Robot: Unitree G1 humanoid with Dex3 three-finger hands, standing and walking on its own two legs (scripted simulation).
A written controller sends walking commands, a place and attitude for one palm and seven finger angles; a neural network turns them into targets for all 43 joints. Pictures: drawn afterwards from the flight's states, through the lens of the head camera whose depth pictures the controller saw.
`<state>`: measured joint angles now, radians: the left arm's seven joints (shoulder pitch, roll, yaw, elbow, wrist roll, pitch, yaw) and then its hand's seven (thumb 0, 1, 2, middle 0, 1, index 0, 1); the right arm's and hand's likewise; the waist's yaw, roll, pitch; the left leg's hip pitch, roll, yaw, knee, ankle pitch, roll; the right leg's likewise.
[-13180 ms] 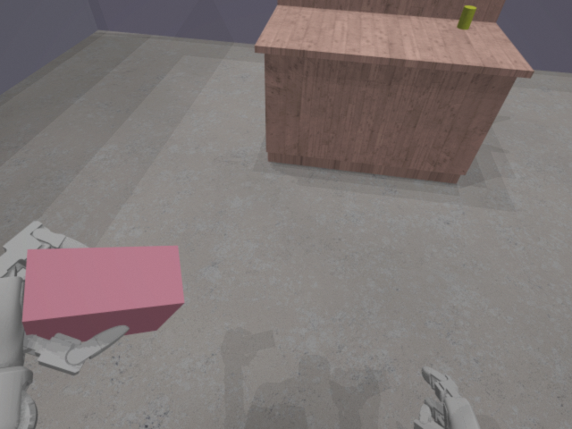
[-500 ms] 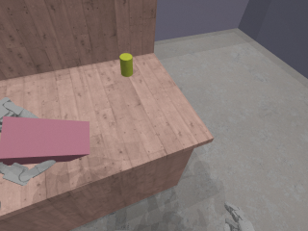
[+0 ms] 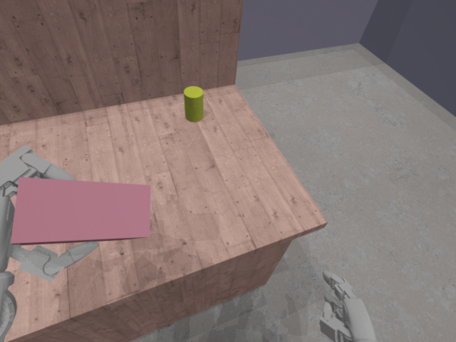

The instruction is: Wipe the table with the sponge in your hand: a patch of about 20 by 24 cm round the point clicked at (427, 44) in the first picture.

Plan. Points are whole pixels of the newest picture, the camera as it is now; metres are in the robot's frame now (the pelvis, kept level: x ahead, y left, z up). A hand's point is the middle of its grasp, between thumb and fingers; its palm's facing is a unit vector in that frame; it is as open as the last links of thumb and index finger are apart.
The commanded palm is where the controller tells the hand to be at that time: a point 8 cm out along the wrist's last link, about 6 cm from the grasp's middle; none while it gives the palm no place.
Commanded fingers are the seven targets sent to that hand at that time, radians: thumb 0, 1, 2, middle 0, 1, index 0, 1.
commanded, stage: come to a stop and stand still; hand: left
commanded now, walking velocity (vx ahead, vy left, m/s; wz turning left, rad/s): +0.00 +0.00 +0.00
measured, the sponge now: (100, 215) +0.24 +0.20 +0.14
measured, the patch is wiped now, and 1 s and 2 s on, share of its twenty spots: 0.00 0.00 0.00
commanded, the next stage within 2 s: look again from close up in 0.80 s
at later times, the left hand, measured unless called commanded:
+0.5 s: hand (71, 227) +0.21 +0.22 +0.16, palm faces +0.35 -0.84 -0.42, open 10.4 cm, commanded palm +0.16 +0.26 +0.17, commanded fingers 0.00 0.10 1.30 -1.20 -1.60 -1.20 -1.60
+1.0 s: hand (64, 225) +0.22 +0.23 +0.15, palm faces +0.33 -0.84 -0.42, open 10.4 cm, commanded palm +0.16 +0.27 +0.17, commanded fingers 0.00 0.10 1.30 -1.20 -1.60 -1.20 -1.60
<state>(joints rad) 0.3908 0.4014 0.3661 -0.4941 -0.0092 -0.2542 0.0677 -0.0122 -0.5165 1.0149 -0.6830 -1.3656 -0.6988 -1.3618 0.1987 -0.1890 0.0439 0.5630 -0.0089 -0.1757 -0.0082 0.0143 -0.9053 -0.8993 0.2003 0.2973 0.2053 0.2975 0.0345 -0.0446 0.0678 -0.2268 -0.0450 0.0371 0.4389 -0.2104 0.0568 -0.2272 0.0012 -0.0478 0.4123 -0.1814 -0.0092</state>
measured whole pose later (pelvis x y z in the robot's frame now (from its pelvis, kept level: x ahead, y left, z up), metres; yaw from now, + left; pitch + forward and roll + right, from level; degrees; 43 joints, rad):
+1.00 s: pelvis +0.00 -0.01 +0.00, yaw +0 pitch +1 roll -1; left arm 0.45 0.39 0.34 -0.43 -0.04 -0.19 0.09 -0.01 -0.52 1.02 -0.68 -1.36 -0.70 -1.36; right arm 0.22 -0.21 0.03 0.59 0.01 -0.13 -0.04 0.02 -0.91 -0.90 0.20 0.30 0.20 0.30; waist 0.01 -0.01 0.01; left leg -0.23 -0.03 0.03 0.41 -0.19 0.05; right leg -0.22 0.02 -0.05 0.37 -0.15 -0.02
